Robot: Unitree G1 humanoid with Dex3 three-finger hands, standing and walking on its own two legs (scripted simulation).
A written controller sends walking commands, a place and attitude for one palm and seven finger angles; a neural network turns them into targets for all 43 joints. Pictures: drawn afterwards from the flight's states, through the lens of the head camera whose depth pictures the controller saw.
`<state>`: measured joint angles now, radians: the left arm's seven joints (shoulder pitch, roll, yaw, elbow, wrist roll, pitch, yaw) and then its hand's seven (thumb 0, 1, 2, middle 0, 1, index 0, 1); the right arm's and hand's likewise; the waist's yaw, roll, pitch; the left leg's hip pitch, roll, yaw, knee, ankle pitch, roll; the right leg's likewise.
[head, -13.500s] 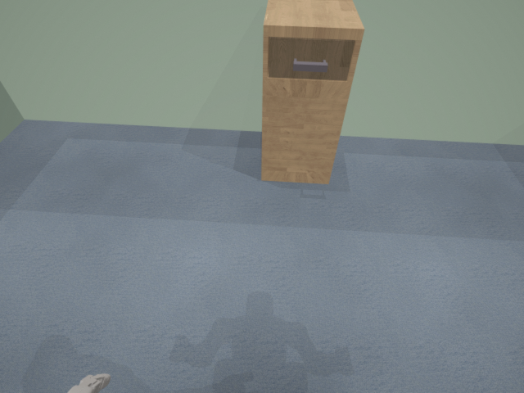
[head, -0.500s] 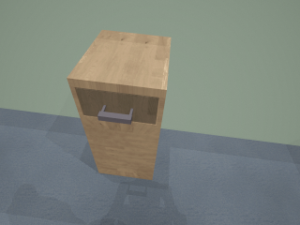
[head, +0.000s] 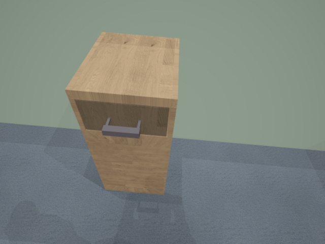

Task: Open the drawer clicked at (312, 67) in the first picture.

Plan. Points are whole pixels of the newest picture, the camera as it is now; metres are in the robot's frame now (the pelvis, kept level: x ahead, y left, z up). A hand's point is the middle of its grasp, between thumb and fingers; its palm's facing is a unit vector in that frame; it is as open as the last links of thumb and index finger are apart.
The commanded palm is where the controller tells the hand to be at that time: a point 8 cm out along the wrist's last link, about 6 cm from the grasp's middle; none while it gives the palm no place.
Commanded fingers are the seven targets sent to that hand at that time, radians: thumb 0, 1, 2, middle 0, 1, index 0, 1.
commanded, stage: come to a stop and stand still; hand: left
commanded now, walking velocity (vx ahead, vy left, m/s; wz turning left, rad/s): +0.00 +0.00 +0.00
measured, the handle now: (122, 126) +0.52 +0.18 -0.08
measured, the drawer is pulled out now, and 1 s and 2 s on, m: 0.00 0.00 0.00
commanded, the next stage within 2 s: look again from close up in 0.06 s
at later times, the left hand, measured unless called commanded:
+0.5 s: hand out of the picture +0.01 +0.18 -0.18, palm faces +0.02 -0.98 -0.22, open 7.4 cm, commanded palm none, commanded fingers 0.00 0.90 0.90 -0.20 -0.30 -0.20 -0.30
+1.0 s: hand (94, 202) +0.22 +0.19 -0.03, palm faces -0.01 -0.47 -0.88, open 7.8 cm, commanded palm +0.14 +0.21 -0.04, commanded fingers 0.00 0.57 0.76 -0.22 -0.51 -0.22 -0.51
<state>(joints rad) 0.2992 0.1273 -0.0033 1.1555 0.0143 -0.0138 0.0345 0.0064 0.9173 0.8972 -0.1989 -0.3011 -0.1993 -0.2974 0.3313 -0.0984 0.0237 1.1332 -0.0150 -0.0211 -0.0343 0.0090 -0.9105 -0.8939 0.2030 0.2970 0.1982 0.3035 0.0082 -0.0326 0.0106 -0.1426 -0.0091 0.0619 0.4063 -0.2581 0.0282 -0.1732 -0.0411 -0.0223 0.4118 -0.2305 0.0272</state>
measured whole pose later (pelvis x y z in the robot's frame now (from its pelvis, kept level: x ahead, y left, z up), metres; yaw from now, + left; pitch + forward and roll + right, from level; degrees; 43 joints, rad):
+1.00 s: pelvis +0.00 -0.03 -0.02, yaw -1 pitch +6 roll +2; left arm 0.31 0.29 -0.03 0.09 0.66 0.03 0.30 0.01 0.80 0.84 -0.21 -0.38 -0.21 -0.38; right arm 0.18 -0.25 -0.04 0.72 -0.03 -0.15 -0.04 0.02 -0.91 -0.89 0.20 0.30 0.20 0.30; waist 0.00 0.04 -0.10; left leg -0.39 0.01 0.08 0.63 -0.35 0.00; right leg -0.46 -0.03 0.00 0.70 -0.35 -0.01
